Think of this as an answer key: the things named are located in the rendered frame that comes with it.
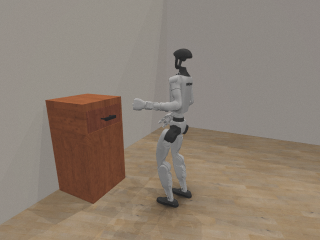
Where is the robot left hand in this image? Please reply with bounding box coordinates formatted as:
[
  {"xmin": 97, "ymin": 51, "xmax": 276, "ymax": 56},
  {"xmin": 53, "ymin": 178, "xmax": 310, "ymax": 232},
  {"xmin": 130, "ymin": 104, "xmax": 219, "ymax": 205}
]
[{"xmin": 132, "ymin": 98, "xmax": 145, "ymax": 111}]

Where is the robot left upper arm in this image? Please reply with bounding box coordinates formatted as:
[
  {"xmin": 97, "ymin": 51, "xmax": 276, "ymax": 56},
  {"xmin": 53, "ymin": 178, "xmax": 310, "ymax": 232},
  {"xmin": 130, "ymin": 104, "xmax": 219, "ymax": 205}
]
[{"xmin": 169, "ymin": 75, "xmax": 182, "ymax": 112}]

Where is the handle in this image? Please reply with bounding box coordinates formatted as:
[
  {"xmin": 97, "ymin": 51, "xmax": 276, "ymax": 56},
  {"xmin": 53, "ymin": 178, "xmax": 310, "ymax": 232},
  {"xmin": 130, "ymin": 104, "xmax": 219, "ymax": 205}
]
[{"xmin": 101, "ymin": 115, "xmax": 116, "ymax": 121}]

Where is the robot right hand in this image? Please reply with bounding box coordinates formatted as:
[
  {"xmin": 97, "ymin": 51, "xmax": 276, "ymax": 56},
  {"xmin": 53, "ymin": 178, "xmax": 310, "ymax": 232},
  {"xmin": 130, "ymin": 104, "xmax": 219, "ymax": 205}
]
[{"xmin": 158, "ymin": 113, "xmax": 173, "ymax": 128}]

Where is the right robot shin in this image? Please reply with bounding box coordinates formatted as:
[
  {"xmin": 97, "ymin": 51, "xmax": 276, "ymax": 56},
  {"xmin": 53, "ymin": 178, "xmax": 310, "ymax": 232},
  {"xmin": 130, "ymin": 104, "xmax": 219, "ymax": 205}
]
[{"xmin": 172, "ymin": 159, "xmax": 187, "ymax": 192}]

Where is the robot left forearm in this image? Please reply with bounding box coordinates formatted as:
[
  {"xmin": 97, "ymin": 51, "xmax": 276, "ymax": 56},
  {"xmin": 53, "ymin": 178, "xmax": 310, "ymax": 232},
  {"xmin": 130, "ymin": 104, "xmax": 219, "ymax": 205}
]
[{"xmin": 144, "ymin": 101, "xmax": 180, "ymax": 112}]

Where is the robot torso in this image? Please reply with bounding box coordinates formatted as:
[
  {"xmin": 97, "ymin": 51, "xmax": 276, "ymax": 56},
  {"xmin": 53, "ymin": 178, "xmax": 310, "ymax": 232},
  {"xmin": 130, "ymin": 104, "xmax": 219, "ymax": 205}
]
[{"xmin": 169, "ymin": 72, "xmax": 192, "ymax": 135}]

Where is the drawer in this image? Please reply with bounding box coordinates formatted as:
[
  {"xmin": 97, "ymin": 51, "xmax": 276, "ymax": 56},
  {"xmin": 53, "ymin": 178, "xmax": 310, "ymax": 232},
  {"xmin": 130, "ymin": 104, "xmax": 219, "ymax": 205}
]
[{"xmin": 85, "ymin": 103, "xmax": 121, "ymax": 134}]

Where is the cabinet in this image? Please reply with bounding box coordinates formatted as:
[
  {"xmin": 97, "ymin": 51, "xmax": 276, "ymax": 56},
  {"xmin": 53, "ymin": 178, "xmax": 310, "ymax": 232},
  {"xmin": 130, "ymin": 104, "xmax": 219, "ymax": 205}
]
[{"xmin": 45, "ymin": 93, "xmax": 126, "ymax": 204}]

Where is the robot right upper arm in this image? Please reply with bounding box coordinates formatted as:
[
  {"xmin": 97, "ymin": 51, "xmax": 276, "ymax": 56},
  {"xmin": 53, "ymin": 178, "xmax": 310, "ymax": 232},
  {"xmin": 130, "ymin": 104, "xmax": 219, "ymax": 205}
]
[{"xmin": 189, "ymin": 77, "xmax": 194, "ymax": 106}]

